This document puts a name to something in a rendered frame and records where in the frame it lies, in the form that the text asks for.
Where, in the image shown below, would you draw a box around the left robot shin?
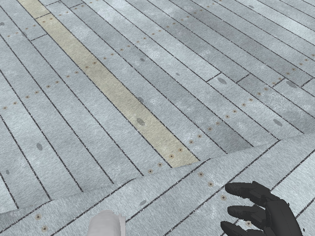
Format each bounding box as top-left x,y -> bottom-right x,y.
89,209 -> 112,225

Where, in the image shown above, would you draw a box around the robot left thigh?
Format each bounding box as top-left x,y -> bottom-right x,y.
87,211 -> 126,236

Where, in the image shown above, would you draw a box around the right robot hand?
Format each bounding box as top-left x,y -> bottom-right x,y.
220,181 -> 305,236

